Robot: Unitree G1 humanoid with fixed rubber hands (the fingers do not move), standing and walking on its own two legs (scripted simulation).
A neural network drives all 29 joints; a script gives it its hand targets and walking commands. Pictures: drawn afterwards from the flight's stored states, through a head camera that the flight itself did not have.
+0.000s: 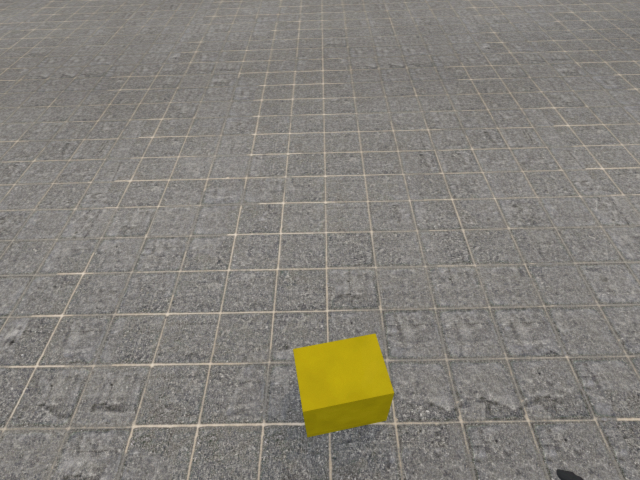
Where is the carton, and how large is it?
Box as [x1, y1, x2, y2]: [293, 334, 393, 436]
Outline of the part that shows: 375,334 293,349 307,436 386,419 393,391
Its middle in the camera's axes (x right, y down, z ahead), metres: +0.06 +0.42 +1.14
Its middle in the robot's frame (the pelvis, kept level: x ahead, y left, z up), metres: +0.52 -0.02 -0.66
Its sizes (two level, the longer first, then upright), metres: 0.243 0.177 0.220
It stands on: the floor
